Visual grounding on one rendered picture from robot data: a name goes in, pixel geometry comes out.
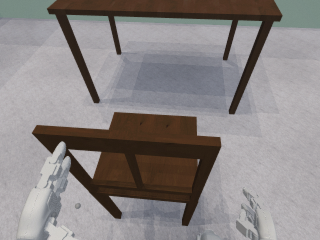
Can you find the chair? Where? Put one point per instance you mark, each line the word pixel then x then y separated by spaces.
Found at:
pixel 143 156

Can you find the robot right shin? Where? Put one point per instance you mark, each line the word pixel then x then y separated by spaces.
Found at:
pixel 209 231

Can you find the left robot hand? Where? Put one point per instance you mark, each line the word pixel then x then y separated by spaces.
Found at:
pixel 35 222

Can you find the right robot hand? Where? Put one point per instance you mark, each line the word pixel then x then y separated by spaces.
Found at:
pixel 260 224

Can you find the table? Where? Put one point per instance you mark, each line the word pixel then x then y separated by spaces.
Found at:
pixel 236 10

